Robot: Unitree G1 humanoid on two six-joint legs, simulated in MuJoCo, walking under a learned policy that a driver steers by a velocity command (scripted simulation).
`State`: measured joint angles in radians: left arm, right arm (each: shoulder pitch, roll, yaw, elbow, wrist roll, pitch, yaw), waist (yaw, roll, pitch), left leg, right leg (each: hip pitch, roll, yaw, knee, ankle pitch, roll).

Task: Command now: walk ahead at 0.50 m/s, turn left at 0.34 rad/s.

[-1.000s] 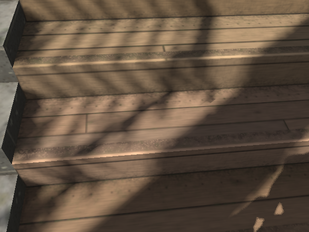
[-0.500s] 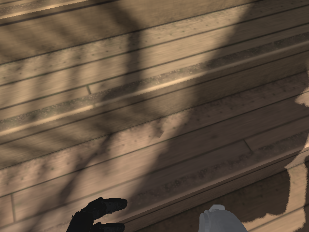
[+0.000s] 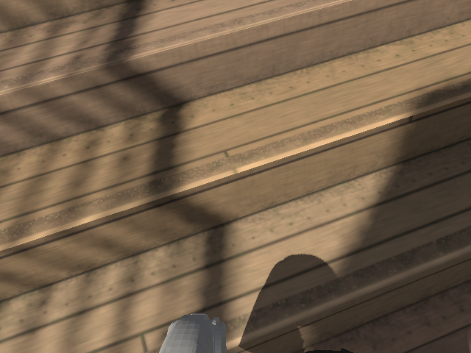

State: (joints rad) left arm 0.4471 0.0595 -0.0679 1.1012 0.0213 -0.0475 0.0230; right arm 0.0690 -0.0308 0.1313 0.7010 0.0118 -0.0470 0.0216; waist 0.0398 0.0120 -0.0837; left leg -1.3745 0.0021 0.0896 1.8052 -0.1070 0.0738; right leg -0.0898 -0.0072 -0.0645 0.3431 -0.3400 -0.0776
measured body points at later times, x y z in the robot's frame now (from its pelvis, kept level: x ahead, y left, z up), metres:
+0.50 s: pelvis +0.32 +0.01 +0.16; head +0.34 +0.05 +0.61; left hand +0.55 +0.18 +0.10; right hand +0.28 -0.18 +0.03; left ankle +0.17 +0.07 -0.58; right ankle +0.51 -0.07 -0.33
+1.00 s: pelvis +0.59 +0.09 +0.32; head +0.59 +0.08 +0.77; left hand +0.43 +0.21 +0.17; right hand +0.86 +0.11 +0.25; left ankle +0.60 +0.27 -0.09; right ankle +0.58 -0.05 -0.41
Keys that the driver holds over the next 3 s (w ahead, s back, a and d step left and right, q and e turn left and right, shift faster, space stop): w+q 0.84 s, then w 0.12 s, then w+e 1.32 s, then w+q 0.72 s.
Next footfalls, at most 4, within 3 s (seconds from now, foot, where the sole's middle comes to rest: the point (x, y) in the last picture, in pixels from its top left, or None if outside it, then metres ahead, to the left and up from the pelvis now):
0.08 left None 0.22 0.07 -0.61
0.56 right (290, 261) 0.62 -0.04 -0.44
1.16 left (100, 176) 0.76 0.41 -0.28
1.72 right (148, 28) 1.13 0.31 -0.11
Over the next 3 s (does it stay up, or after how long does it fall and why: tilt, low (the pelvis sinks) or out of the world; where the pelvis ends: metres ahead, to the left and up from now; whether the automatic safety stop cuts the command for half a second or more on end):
stays up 1.60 0.32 0.85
